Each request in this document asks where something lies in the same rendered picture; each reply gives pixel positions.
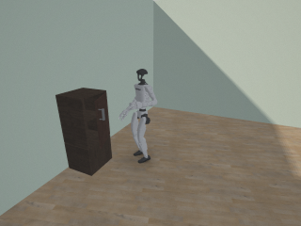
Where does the left robot forearm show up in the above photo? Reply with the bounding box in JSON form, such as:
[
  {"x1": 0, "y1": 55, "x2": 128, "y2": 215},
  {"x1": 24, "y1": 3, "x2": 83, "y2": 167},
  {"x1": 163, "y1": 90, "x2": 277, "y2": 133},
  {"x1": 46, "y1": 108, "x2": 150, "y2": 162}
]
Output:
[{"x1": 142, "y1": 100, "x2": 158, "y2": 107}]

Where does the cupboard door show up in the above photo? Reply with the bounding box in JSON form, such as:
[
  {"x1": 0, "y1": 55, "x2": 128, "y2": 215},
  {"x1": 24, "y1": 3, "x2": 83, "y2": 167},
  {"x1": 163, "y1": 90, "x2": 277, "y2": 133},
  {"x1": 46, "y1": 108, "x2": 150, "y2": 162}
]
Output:
[{"x1": 94, "y1": 92, "x2": 110, "y2": 149}]

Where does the robot right hand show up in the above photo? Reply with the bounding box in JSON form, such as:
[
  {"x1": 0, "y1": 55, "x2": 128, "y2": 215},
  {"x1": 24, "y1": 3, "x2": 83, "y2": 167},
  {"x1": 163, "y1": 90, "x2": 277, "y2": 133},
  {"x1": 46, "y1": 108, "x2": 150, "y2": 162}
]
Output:
[{"x1": 119, "y1": 109, "x2": 129, "y2": 121}]

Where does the handle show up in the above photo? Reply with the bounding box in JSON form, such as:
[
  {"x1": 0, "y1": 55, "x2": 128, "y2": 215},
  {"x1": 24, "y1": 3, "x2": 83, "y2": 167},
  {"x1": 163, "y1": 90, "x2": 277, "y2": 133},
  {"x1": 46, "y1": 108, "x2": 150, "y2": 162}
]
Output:
[{"x1": 98, "y1": 108, "x2": 105, "y2": 121}]

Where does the robot left upper arm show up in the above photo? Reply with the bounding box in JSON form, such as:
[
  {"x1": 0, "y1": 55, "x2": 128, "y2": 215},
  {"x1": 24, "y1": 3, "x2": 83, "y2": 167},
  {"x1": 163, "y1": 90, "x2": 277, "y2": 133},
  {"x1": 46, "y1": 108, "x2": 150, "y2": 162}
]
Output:
[{"x1": 144, "y1": 85, "x2": 156, "y2": 101}]

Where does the robot left hand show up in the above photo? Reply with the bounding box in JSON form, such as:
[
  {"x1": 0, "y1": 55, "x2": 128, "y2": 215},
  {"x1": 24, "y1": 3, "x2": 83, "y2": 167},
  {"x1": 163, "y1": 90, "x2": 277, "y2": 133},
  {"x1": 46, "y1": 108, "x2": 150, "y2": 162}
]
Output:
[{"x1": 129, "y1": 102, "x2": 143, "y2": 110}]

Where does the humanoid robot torso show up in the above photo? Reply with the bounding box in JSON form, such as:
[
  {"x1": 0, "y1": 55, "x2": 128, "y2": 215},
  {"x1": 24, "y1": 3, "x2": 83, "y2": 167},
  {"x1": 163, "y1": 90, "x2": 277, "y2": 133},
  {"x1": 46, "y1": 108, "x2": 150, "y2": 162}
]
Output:
[{"x1": 135, "y1": 82, "x2": 150, "y2": 119}]

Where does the humanoid robot head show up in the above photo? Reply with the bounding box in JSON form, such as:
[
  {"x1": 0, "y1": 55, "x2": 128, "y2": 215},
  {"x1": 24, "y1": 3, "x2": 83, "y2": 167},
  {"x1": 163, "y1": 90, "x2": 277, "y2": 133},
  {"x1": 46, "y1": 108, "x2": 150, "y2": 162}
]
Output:
[{"x1": 136, "y1": 69, "x2": 148, "y2": 86}]

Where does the right robot forearm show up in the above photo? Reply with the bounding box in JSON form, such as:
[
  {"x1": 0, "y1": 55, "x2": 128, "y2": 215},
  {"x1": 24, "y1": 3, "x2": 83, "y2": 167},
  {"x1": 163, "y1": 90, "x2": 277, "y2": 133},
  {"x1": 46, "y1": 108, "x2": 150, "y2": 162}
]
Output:
[{"x1": 126, "y1": 98, "x2": 136, "y2": 111}]

